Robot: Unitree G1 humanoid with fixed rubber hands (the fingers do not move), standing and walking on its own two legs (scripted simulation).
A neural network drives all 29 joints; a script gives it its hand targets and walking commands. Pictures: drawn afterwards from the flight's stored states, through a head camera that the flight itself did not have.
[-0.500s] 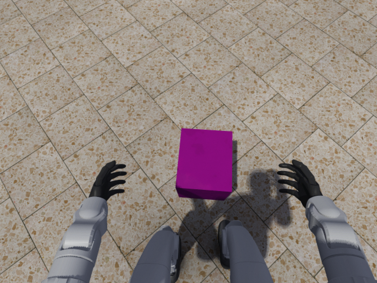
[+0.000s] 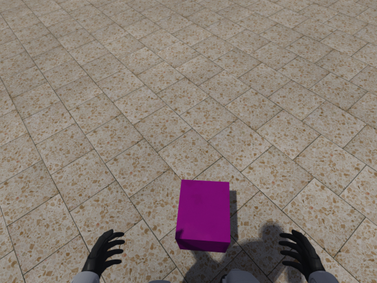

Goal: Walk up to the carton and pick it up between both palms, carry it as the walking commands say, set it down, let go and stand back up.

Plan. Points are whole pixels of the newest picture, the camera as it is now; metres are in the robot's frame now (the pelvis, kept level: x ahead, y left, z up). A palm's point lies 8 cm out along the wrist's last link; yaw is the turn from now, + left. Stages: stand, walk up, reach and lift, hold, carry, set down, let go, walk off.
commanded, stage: let go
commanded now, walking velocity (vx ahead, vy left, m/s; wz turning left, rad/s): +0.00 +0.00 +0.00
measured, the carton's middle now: (203, 216) +0.43 -0.02 -0.64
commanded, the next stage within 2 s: stand in 0.34 s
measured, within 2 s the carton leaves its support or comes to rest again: neither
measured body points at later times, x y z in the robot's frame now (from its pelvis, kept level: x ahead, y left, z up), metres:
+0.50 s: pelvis +0.02 +0.01 +0.00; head +0.01 +0.00 +0.45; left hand +0.15 +0.26 -0.09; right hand +0.18 -0.25 -0.08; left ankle +0.00 +0.13 -0.73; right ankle +0.05 -0.12 -0.73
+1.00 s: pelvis +0.02 +0.01 +0.00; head -0.02 +0.00 +0.45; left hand +0.13 +0.27 -0.10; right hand +0.16 -0.26 -0.09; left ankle +0.00 +0.13 -0.73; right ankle +0.05 -0.12 -0.73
